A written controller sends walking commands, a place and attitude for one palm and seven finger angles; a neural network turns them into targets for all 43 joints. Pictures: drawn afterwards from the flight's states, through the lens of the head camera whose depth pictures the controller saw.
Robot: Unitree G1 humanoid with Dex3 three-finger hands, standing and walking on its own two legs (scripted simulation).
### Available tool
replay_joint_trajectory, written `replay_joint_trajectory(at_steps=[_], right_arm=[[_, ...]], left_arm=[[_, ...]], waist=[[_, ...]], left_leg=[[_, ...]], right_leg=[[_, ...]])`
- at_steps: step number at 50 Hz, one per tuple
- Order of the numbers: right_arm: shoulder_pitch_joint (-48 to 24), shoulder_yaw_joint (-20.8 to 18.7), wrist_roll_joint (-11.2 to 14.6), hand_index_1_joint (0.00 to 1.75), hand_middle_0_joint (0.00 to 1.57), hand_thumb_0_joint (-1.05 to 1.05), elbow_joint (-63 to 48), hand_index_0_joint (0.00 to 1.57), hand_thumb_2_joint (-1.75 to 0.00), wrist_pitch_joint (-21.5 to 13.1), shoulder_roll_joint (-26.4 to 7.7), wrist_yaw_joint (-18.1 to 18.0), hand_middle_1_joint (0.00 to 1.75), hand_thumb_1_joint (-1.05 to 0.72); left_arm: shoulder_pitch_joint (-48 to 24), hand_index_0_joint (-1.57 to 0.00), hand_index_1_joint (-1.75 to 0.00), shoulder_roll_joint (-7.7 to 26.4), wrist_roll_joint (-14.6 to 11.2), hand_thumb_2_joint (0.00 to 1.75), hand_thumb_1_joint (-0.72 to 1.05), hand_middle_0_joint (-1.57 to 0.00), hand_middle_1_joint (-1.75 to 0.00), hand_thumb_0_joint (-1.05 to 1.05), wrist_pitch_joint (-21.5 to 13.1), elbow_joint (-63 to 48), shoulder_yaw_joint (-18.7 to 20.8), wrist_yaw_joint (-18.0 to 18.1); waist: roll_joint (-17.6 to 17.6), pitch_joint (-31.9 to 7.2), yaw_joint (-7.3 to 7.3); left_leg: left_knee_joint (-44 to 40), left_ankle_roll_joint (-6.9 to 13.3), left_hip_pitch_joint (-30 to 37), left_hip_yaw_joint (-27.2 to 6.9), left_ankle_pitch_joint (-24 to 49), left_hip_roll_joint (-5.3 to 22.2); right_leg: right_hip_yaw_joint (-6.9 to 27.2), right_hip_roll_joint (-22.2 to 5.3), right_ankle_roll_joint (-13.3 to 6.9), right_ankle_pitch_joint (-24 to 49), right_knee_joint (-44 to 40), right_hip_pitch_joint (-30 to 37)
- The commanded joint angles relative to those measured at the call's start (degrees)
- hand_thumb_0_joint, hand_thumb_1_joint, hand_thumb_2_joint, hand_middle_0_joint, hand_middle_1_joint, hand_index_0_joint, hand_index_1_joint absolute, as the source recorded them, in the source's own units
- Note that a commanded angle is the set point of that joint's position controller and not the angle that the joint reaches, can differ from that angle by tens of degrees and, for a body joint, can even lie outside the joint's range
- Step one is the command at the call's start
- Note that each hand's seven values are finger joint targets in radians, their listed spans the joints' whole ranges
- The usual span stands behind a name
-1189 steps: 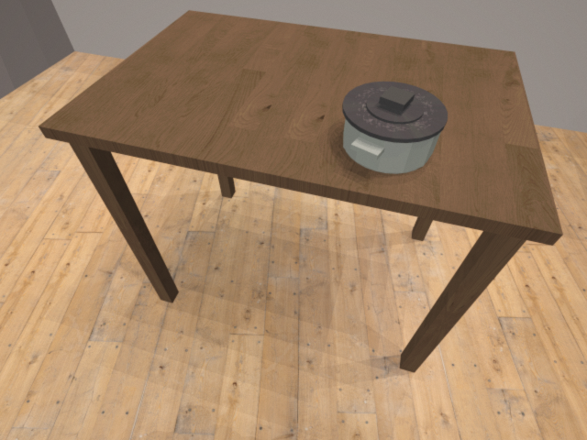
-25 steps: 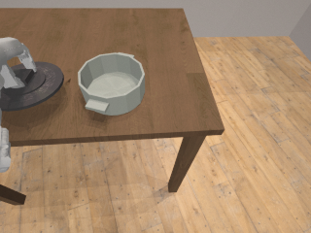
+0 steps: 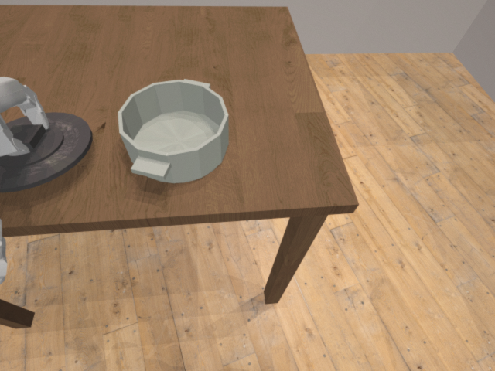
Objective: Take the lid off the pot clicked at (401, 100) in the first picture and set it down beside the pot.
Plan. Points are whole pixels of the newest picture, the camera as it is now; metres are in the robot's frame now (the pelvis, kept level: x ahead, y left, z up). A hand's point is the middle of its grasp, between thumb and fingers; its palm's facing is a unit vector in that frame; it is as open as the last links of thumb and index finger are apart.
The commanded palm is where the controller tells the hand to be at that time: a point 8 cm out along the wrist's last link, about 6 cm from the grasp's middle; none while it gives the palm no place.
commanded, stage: lower the lid onto the table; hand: left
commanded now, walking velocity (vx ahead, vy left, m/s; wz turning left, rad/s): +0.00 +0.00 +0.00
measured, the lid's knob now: (23, 136) +0.47 +0.35 +0.09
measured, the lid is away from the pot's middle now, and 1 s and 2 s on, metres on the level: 0.24 0.23 0.23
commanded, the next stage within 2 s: open the fingers wide in 0.42 s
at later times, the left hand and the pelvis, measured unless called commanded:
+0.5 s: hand (19, 142) +0.45 +0.34 +0.11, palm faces -0.48 -0.18 -0.86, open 8.2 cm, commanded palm +0.46 +0.33 +0.16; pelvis -0.01 +0.00 -0.01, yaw +0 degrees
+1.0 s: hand (21, 146) +0.44 +0.33 +0.10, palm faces -0.40 -0.10 -0.91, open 8.2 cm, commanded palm +0.47 +0.33 +0.16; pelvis -0.01 +0.00 -0.01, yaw +0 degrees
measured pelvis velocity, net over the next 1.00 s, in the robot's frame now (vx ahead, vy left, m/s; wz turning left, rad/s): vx -0.01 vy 0.00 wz -0.01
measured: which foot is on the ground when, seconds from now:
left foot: down 0.00-1.00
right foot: down 0.00-1.00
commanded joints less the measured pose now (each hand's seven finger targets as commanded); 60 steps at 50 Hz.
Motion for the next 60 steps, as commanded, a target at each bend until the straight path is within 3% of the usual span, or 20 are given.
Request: replay_joint_trajectory(at_steps=[1, 2, 12, 16, 17, 21, 22, 25, 26, 28, 31, 32, 34, 37, 40, 45, 51, 52, 56, 60], right_arm=[[4.0, -3.5, -0.2, 0.3, 0.2, 0.0, -3.9, 0.2, -0.9, -1.6, -10.7, -1.2, 0.3, -0.9], [4.4, -3.8, -0.5, 0.3, 0.2, 0.0, -3.5, 0.2, -0.9, -1.6, -10.8, -1.1, 0.3, -0.9], [5.6, -3.5, -0.4, 0.3, 0.2, 0.0, -1.9, 0.2, -0.9, -2.2, -11.2, -1.8, 0.3, -0.9], [5.8, -3.4, -0.3, 0.3, 0.2, 0.0, -1.8, 0.2, -0.9, -2.5, -11.2, -1.9, 0.3, -0.9], [6.5, -3.6, -0.6, 0.3, 0.2, 0.0, -1.6, 0.2, -0.9, -2.2, -11.3, -1.8, 0.3, -0.9], [6.7, -3.4, -0.3, 0.3, 0.2, 0.0, -1.8, 0.2, -0.9, -2.3, -11.2, -1.9, 0.3, -0.9], [7.2, -3.7, -0.7, 0.3, 0.2, 0.0, -1.4, 0.2, -0.9, -1.9, -11.4, -1.8, 0.3, -0.9], [7.8, -3.4, -0.4, 0.3, 0.2, 0.0, -1.7, 0.2, -0.9, -1.9, -11.2, -1.8, 0.3, -0.9], [6.5, -3.7, -0.2, 0.3, 0.2, 0.0, -4.8, 0.2, -0.9, -1.9, -10.3, -1.0, 0.3, -0.9], [6.4, -4.4, -1.5, 0.3, 0.2, 0.0, -4.5, 0.2, -0.9, 0.2, -10.3, -1.3, 0.3, -0.9], [5.6, -4.6, -0.8, 0.3, 0.2, 0.0, -4.6, 0.2, -0.9, 1.1, -10.2, -1.5, 0.3, -0.9], [5.9, -5.0, -1.1, 0.3, 0.2, 0.0, -4.6, 0.2, -0.9, 1.8, -10.6, -1.3, 0.3, -0.9], [6.3, -5.0, -1.0, 0.3, 0.2, 0.0, -4.9, 0.2, -0.9, 2.1, -10.1, -1.2, 0.3, -0.9], [5.6, -4.8, -1.0, 0.3, 0.2, 0.0, -4.3, 0.2, -0.9, 2.4, -10.1, -0.9, 0.3, -0.9], [5.5, -4.5, -0.8, 0.3, 0.2, 0.0, -4.5, 0.2, -0.9, 2.2, -10.2, -1.0, 0.3, -0.9], [4.9, -4.1, -0.6, 0.3, 0.2, 0.0, -4.6, 0.2, -0.9, 1.9, -10.1, -1.4, 0.3, -0.9], [4.1, -3.7, -0.3, 0.3, 0.2, 0.0, -5.1, 0.2, -0.9, 1.5, -10.1, -1.9, 0.3, -0.9], [4.3, -3.9, -0.5, 0.3, 0.2, 0.0, -5.0, 0.2, -0.9, 1.8, -10.2, -1.8, 0.3, -0.9], [4.4, -4.0, -0.4, 0.3, 0.2, 0.0, -5.0, 0.2, -0.9, 1.5, -9.8, -1.6, 0.3, -0.9], [4.7, -4.1, -0.7, 0.3, 0.2, 0.0, -5.1, 0.2, -0.9, 2.3, -10.0, -1.5, 0.3, -0.9]], left_arm=[[-31.3, -0.73, -1.01, 17.0, -1.1, 1.01, 0.65, -0.8, -1.02, 0.0, -1.1, -13.7, 1.2, 3.2], [-34.3, -0.73, -1.01, 19.2, -0.6, 1.01, 0.65, -0.8, -1.02, 0.0, -1.3, -16.6, 2.7, 3.6], [-31.3, -0.73, -1.01, 14.6, -0.9, 1.01, 0.65, -0.8, -1.02, 0.0, -1.1, -7.4, -0.8, 3.5], [-31.4, -0.73, -1.01, 12.9, -1.3, 1.01, 0.65, -0.8, -1.02, 0.0, -1.4, -8.4, -2.1, 3.4], [-31.9, -0.73, -1.01, 16.3, -0.5, 1.01, 0.65, -0.8, -1.02, 0.0, -1.5, -8.7, 0.4, 3.8], [-30.4, -0.73, -1.01, 13.5, -0.9, 1.01, 0.65, -0.8, -1.02, 0.0, -1.8, -7.1, -1.5, 3.5], [-31.4, -0.73, -1.01, 17.3, -0.1, 1.01, 0.65, -0.8, -1.02, 0.0, -1.9, -7.8, 1.2, 3.9], [-28.7, -0.73, -1.01, 15.4, 0.0, 1.01, 0.65, -0.8, -1.02, 0.0, -1.6, -3.5, -0.5, 3.7], [-18.8, -0.73, -1.01, 14.3, -1.2, 1.01, 0.65, -0.8, -1.02, 0.0, -2.7, -8.1, 1.8, 3.6], [-16.2, -0.71, -1.01, 18.2, 1.4, 0.98, 0.62, -0.77, -1.02, 0.0, -7.4, -13.8, 6.8, 5.8], [-19.7, -0.68, -1.0, 14.9, -1.0, 0.94, 0.58, -0.74, -1.02, 0.0, -9.1, -18.6, 4.5, 5.3], [-21.8, -0.67, -1.0, 20.5, -0.8, 0.93, 0.56, -0.72, -1.01, 0.0, -8.9, -20.2, 8.8, 6.3], [-19.6, -0.65, -1.0, 21.1, -0.7, 0.91, 0.53, -0.7, -1.01, 0.0, -8.2, -19.1, 9.9, 7.0], [-22.5, -0.62, -0.98, 18.3, -0.8, 0.89, 0.48, -0.67, -0.99, 0.0, -7.7, -19.0, 7.0, 7.6], [-19.9, -0.6, -0.96, 18.5, -0.2, 0.87, 0.42, -0.64, -0.97, 0.0, -6.6, -14.7, 7.1, 8.3], [-22.0, -0.56, -0.92, 16.3, 0.4, 0.86, 0.33, -0.59, -0.93, 0.0, -5.7, -14.6, 4.3, 8.5], [-21.5, -0.52, -0.86, 15.8, -0.9, 0.85, 0.21, -0.54, -0.87, 0.0, -5.9, -15.3, 4.0, 7.8], [-22.2, -0.51, -0.85, 18.3, -0.1, 0.84, 0.19, -0.54, -0.86, 0.0, -5.7, -15.3, 5.7, 8.1], [-20.6, -0.49, -0.82, 13.8, -0.6, 0.83, 0.11, -0.5, -0.82, 0.0, -6.1, -15.2, 2.9, 7.4], [-19.5, -0.46, -0.78, 18.0, -0.3, 0.82, 0.03, -0.47, -0.78, 0.0, -5.9, -14.3, 6.1, 7.6]], waist=[[10.6, -24.2, -0.7], [11.8, -26.4, -0.71], [6.1, -21.9, -1.89], [7.1, -23.2, -1.75], [7.2, -24.7, -1.32], [7.0, -23.3, -1.5], [7.3, -25.0, -1.27], [5.4, -20.9, -1.99], [7.7, -24.3, 1.3], [7.2, -24.8, 1.04], [6.0, -22.0, 0.12], [7.6, -25.8, 0.74], [8.4, -26.6, 0.93], [10.8, -24.5, 0.11], [5.6, -21.8, 0.11], [6.7, -21.6, -0.45], [5.0, -22.7, -0.03], [7.1, -23.5, 0.21], [6.7, -22.4, -0.13], [4.6, -23.9, 0.21]], left_leg=[[-1.0, 0.1, 25.7, -2.9, 28.2, 0.8], [-0.7, -0.1, 27.4, -3.4, 28.0, 1.1], [-0.1, 0.3, 21.1, -2.9, 18.4, 0.6], [0.4, 0.3, 20.6, -2.4, 19.5, 0.5], [1.1, 0.2, 20.7, -2.7, 20.3, 0.4], [1.3, 0.1, 19.4, -2.5, 20.5, 0.5], [1.8, 0.0, 19.5, -2.6, 20.5, 0.6], [2.1, 0.4, 15.5, -2.0, 16.1, 0.0], [1.6, -0.3, 17.9, -2.5, 23.9, -0.2], [3.3, -0.5, 18.0, -2.4, 26.1, 0.6], [1.9, 0.0, 17.5, -2.2, 22.8, 1.2], [1.8, -0.1, 19.5, -2.6, 21.9, 1.2], [2.1, -0.3, 21.0, -3.2, 25.7, 0.9], [1.3, -0.9, 22.2, -3.6, 23.9, 1.3], [0.3, 0.1, 17.3, -2.7, 15.8, 0.4], [-0.1, 0.1, 17.9, -2.6, 14.3, 0.4], [0.1, 0.5, 17.2, -1.6, 17.2, 0.1], [0.4, 0.2, 18.1, -1.9, 18.1, 0.2], [1.0, 0.0, 20.1, -2.4, 23.0, 0.5], [1.3, 0.4, 16.9, -1.5, 22.1, -0.2]], right_leg=[[-2.9, 3.4, -3.3, 13.3, -1.9, -2.9], [-2.5, 3.3, -3.0, 12.7, -1.9, -3.2], [-2.9, 3.6, -3.1, 9.4, -0.6, -6.1], [-3.0, 3.6, -3.3, 10.5, 0.2, -6.0], [-2.6, 3.7, -3.2, 10.9, 0.6, -5.5], [-3.1, 3.9, -3.4, 10.4, 1.3, -6.8], [-2.7, 3.9, -3.1, 10.6, 1.4, -6.3], [-2.9, 4.1, -3.2, 9.4, 1.5, -7.3], [-3.3, 3.9, -3.7, 11.6, 2.5, -4.7], [-2.7, 4.2, -3.8, 10.9, 2.7, -7.1], [-3.0, 3.9, -3.6, 8.8, 1.6, -7.6], [-2.2, 3.9, -3.3, 8.2, 1.4, -6.6], [-2.7, 3.9, -3.7, 10.1, 1.7, -6.6], [-2.8, 4.0, -3.6, 7.0, 0.9, -9.8], [-2.6, 4.0, -3.8, 6.3, 0.2, -7.2], [-2.6, 3.8, -3.8, 6.0, 0.0, -7.5], [-2.4, 3.6, -3.7, 9.3, 0.4, -4.3], [-2.1, 3.6, -3.7, 9.3, 0.5, -4.8], [-2.8, 3.9, -3.7, 9.8, 0.6, -6.7], [-2.1, 3.8, -3.5, 12.9, 0.9, -2.9]])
